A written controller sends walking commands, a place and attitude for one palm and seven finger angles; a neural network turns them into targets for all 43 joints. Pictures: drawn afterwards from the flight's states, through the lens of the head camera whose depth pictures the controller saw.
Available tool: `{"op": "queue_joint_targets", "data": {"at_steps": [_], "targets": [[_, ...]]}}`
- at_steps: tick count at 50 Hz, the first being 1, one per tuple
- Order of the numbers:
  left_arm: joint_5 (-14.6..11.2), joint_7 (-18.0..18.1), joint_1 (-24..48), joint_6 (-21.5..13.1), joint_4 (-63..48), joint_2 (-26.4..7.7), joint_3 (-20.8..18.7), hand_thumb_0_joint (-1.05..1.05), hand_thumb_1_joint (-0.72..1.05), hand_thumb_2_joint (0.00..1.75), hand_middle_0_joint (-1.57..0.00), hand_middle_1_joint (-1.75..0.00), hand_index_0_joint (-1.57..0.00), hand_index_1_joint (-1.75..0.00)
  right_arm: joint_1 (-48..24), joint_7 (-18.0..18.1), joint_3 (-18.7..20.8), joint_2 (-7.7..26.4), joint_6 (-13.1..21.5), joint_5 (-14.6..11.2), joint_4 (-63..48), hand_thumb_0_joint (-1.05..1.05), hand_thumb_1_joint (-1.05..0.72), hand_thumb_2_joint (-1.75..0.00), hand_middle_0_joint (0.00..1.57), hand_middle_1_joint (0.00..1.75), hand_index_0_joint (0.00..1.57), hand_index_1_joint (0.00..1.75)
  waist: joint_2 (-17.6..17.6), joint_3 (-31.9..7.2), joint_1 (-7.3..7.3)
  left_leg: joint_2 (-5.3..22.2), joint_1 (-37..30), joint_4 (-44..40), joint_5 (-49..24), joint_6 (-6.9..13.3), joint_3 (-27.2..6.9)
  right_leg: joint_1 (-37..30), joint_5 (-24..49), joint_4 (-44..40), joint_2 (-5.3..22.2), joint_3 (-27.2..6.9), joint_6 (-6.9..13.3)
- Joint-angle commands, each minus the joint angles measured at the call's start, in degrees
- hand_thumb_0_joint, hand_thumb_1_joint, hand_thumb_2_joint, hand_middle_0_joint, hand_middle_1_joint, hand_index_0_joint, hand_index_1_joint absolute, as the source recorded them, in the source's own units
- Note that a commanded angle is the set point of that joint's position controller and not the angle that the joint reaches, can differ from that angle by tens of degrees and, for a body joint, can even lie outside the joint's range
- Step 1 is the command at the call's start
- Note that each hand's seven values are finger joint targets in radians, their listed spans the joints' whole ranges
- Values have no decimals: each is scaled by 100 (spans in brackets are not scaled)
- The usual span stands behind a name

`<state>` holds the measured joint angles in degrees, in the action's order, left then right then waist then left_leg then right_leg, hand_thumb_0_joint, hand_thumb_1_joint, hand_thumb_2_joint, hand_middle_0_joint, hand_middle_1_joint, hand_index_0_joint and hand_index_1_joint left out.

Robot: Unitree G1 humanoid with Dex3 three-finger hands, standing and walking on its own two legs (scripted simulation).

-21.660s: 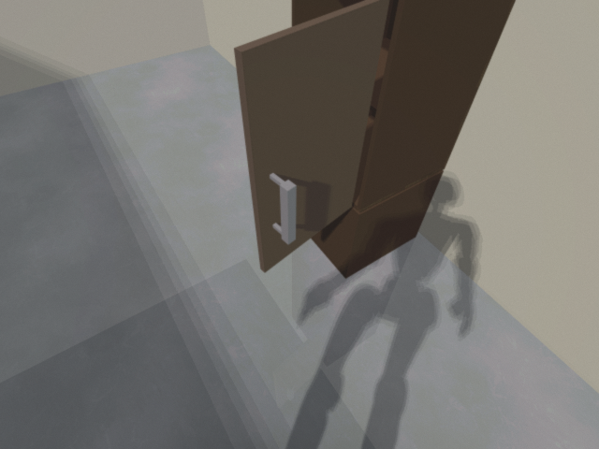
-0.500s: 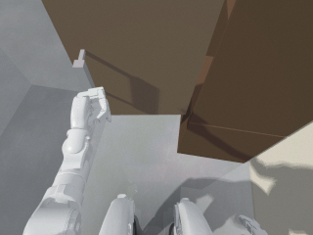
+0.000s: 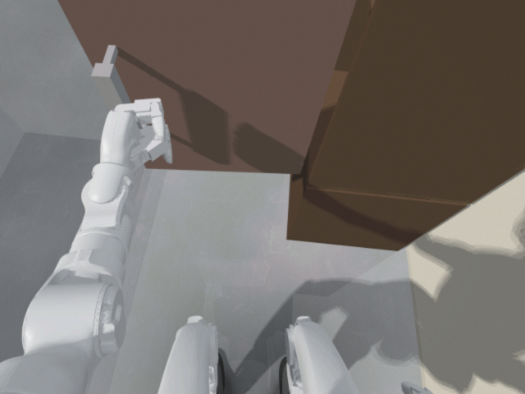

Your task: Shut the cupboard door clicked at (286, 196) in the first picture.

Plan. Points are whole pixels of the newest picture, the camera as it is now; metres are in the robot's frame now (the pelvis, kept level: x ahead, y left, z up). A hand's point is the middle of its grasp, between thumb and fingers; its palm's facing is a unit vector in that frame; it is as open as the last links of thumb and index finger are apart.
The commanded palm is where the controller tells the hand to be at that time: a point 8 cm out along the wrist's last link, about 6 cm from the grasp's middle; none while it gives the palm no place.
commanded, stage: push the door shut along its arc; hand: left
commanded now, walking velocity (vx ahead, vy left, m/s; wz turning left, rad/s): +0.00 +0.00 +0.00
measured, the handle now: (127, 104) +0.55 +0.19 +0.04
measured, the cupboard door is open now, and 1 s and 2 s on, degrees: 95 77 71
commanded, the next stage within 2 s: pull the fist back off the door in 0.98 s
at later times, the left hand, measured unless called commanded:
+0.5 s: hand (188, 104) +0.55 +0.09 +0.05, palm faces -0.26 -0.96 -0.04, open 3.1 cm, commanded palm +0.55 +0.14 +0.05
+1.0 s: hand (198, 83) +0.59 +0.08 +0.05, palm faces -0.34 -0.94 -0.04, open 3.2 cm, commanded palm +0.61 +0.09 +0.05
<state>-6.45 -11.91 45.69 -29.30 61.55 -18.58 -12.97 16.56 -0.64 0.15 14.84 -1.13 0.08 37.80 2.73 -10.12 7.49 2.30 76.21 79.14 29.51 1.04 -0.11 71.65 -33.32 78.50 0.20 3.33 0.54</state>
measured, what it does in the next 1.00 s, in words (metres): stands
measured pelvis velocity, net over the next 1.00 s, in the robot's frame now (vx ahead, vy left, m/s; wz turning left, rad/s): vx -0.01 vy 0.00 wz -0.06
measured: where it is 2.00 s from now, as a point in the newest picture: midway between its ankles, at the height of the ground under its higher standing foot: outside the picture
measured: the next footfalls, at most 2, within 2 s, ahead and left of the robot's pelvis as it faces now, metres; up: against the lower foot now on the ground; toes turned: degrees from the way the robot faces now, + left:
none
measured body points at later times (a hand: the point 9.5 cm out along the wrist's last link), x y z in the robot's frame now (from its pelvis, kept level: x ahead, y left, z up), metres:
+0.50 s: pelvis +0.00 +0.01 -0.02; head +0.17 +0.02 +0.40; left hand +0.56 +0.15 +0.05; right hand -0.01 -0.26 -0.13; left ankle +0.06 +0.11 -0.59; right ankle +0.03 -0.12 -0.59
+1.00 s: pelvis -0.01 +0.00 -0.04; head +0.20 +0.02 +0.36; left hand +0.61 +0.13 +0.05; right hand -0.04 -0.26 -0.13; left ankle +0.06 +0.11 -0.59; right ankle +0.03 -0.12 -0.59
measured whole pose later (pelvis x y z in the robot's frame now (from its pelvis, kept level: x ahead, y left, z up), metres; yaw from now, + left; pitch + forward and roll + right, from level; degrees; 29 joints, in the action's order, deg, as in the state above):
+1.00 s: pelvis -0.01 +0.00 -0.04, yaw -3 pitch +35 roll -6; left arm 0.7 -21.1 76.3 -15.4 74.3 -34.9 -14.6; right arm 20.2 -0.7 -3.2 14.9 1.4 1.6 37.3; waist 3.6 -8.1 16.6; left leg 4.4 91.2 87.6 31.3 1.2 -2.2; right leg 85.6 -33.6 84.5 -2.0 4.9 0.8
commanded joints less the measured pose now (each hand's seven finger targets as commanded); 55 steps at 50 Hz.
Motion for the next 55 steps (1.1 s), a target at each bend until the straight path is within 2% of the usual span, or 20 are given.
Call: {"op": "queue_joint_targets", "data": {"at_steps": [1,4,6,9,10,13,15,17,18,22,26,29,32,36,39,42,47,52,54,55], "targets": [[35,-23,2893,-365,-1043,-984,-123,0,90,90,-130,-150,-130,-150,787,48,351,969,90,11,-369,0,-90,-90,20,30,20,30,246,-2896,348,-96,-2576,-770,-1299,94,-448,-703,1311,-1140,-201,-243,104],[101,-39,2987,-322,-854,-1315,-358,0,90,90,-130,-150,-130,-150,865,32,325,1003,49,21,-363,0,-90,-90,20,30,20,30,383,-2971,305,-87,-2583,-761,-1382,78,-476,-669,1301,-1077,-216,-214,131],[165,-58,3155,-273,-724,-1458,-396,0,90,90,-130,-150,-130,-150,900,26,308,1026,31,27,-360,0,-90,-90,20,30,20,30,303,-2853,385,-73,-2416,-744,-1204,95,-477,-620,1163,-1101,-233,-235,122],[212,-178,3523,-223,-632,-1283,-155,0,90,90,-130,-150,-130,-150,983,7,294,1033,32,33,-333,0,-90,-90,20,30,20,30,481,-2825,538,-53,-2517,-703,-1192,103,-529,-360,1117,-1075,-243,-205,129],[223,-184,3574,-197,-551,-1530,-345,0,90,90,-130,-150,-130,-150,1025,14,296,1080,30,42,-321,0,-90,-90,20,30,20,30,482,-2795,524,-36,-2492,-696,-1171,96,-557,-314,1080,-1054,-244,-194,142],[205,-303,3878,-142,-550,-1377,-160,0,90,90,-130,-150,-130,-150,1077,-1,291,1101,50,50,-309,0,-90,-90,20,30,20,30,682,-2968,639,-19,-2721,-664,-1236,89,-634,-64,1091,-997,-250,-150,155],[198,-329,4053,-59,-457,-1666,-354,0,90,90,-130,-150,-130,-150,1131,14,268,1137,57,50,-280,0,-90,-90,20,30,20,30,617,-2964,684,-8,-2537,-585,-1173,116,-626,-76,1059,-985,-265,-173,147],[200,-385,4182,22,-329,-1569,-270,0,90,90,-130,-150,-130,-150,1193,1,242,1117,79,54,-308,0,-90,-90,20,30,20,30,652,-2961,738,-13,-2515,-564,-1187,127,-641,-6,1058,-944,-275,-155,152],[239,-386,4225,45,-313,-1796,-427,0,90,90,-130,-150,-130,-150,1232,4,233,1149,74,66,-291,0,-90,-90,20,30,20,30,663,-3025,703,8,-2535,-549,-1287,110,-677,-7,1101,-890,-272,-124,156],[328,-429,4327,133,-332,-1939,-510,0,90,90,-130,-150,-130,-150,1329,-35,212,1134,69,91,-333,0,-90,-90,20,30,20,30,865,-3310,680,14,-2613,-428,-1578,111,-669,39,1252,-784,-291,-126,171],[446,-459,4455,328,-116,-2289,-692,0,90,90,-130,-150,-130,-150,1410,-37,169,1138,26,85,-357,0,-90,-90,20,30,20,30,711,-3158,742,34,-2215,-316,-1538,147,-601,-103,1293,-790,-325,-154,145],[494,-540,4691,386,-234,-2140,-508,0,90,90,-130,-150,-130,-150,1456,-44,170,1136,22,97,-348,0,-90,-90,20,30,20,30,976,-3337,807,54,-2472,-265,-1730,127,-665,139,1366,-723,-333,-114,162],[501,-628,5077,475,-147,-2004,-342,0,90,90,-130,-150,-130,-150,1537,-24,179,1143,47,99,-296,0,-90,-90,20,30,20,30,819,-3178,1025,74,-2438,-188,-1669,170,-704,360,1347,-727,-350,-104,137],[518,-716,5512,680,-45,-2116,-286,0,90,90,-130,-150,-130,-150,1612,24,149,1164,85,95,-215,0,-90,-90,20,30,20,30,844,-3192,1141,60,-2205,-68,-1510,200,-659,351,1281,-752,-370,-125,136],[512,-800,5719,741,-167,-2223,-309,0,90,90,-130,-150,-130,-150,1670,32,139,1167,149,121,-166,0,-90,-90,20,30,20,30,1235,-3484,1095,61,-2490,-4,-1766,177,-695,476,1381,-667,-381,-91,171],[519,-880,5965,849,-80,-2146,-198,0,90,90,-130,-150,-130,-150,1707,58,118,1153,207,142,-117,0,-90,-90,20,30,20,30,1211,-3427,1232,64,-2393,92,-1758,208,-687,565,1405,-635,-395,-81,163],[587,-956,6205,1017,-42,-2342,-237,0,90,90,-130,-150,-130,-150,1750,89,88,1162,282,162,-107,0,-90,-90,20,30,20,30,1385,-3522,1244,54,-2218,203,-1776,218,-642,545,1441,-578,-428,-93,181],[707,-958,6617,1198,175,-2403,-174,0,90,90,-130,-150,-130,-150,1791,129,41,1172,337,187,-25,0,-90,-90,20,30,20,30,1405,-3271,1438,83,-2051,315,-1609,235,-662,850,1311,-510,-447,-26,168],[757,-988,6666,1253,164,-2433,-149,0,90,90,-130,-150,-130,-150,1813,138,44,1183,356,201,-27,0,-90,-90,20,30,20,30,1576,-3417,1418,84,-2133,365,-1733,217,-673,895,1372,-461,-465,-5,188],[274,48,6392,1302,-79,-2629,-1340,0,90,90,-130,-150,-130,-150,2127,86,-18,1109,338,358,-268,0,-90,-90,20,30,20,30,1518,-3659,1024,158,-2108,187,-1766,156,-834,709,1421,-421,-412,61,157]]}}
